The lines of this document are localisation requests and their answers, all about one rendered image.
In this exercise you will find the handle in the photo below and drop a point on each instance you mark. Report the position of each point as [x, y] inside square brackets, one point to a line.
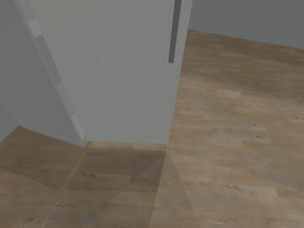
[174, 30]

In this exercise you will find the fridge door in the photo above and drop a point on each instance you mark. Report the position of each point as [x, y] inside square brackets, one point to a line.
[113, 59]

